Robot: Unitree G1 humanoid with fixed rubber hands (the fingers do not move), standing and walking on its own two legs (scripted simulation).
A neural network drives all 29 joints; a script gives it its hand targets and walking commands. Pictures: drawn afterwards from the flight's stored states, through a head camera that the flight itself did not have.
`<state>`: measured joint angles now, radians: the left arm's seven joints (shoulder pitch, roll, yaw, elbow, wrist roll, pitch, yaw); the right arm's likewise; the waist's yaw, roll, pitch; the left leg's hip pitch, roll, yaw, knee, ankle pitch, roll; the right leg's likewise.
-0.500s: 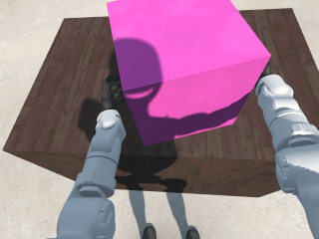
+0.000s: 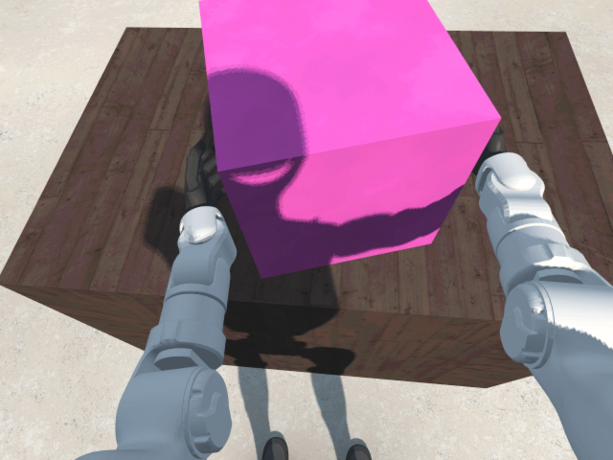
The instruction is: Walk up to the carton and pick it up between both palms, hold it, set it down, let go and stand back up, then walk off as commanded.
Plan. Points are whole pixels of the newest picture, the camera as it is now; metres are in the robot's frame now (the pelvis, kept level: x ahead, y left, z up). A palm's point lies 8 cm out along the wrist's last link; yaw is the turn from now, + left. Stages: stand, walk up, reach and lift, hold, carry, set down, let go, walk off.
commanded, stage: reach and lift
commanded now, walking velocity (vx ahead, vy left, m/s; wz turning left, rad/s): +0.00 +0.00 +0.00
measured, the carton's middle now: (327, 135) +0.53 +0.03 +0.05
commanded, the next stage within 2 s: none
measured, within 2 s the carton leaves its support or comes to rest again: leaves its support in 0.54 s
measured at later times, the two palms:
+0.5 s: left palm (206, 209) +0.41 +0.18 +0.05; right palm (486, 153) +0.49 -0.17 +0.07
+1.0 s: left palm (191, 218) +0.37 +0.18 +0.09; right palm (508, 149) +0.45 -0.17 +0.13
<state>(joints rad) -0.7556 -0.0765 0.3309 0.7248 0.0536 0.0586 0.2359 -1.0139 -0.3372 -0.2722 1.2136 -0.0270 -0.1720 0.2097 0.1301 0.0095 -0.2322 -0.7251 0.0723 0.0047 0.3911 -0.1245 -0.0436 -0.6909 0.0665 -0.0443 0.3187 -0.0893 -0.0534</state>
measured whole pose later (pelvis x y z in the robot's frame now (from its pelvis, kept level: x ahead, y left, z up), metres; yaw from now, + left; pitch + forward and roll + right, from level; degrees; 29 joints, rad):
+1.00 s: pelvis -0.02 +0.00 +0.01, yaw +0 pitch +18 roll -1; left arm -0.71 -0.10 0.34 0.73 0.05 0.11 0.25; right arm -1.01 -0.32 -0.27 1.30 -0.03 -0.20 0.18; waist 0.13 0.01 -0.23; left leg -0.58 0.07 0.01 0.38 -0.11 -0.04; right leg -0.55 0.07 -0.04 0.32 -0.08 -0.05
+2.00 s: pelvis -0.05 +0.00 +0.01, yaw +1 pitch +3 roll -1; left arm -0.82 0.01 0.35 0.76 0.07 0.36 0.19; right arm -1.04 -0.26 -0.23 1.30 -0.03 0.05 0.05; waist 0.13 -0.04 -0.16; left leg -0.31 0.07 0.01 0.38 -0.11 -0.04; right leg -0.29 0.06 -0.04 0.32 -0.09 -0.05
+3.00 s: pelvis -0.02 +0.02 +0.01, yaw +3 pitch -8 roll -1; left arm -0.66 0.12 0.30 0.41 0.09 0.67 0.04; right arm -0.88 -0.13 -0.11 0.82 0.14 0.42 -0.11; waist 0.00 -0.03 -0.07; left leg -0.07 0.04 -0.01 0.38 -0.17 -0.02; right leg -0.02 0.04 -0.06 0.28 -0.14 -0.03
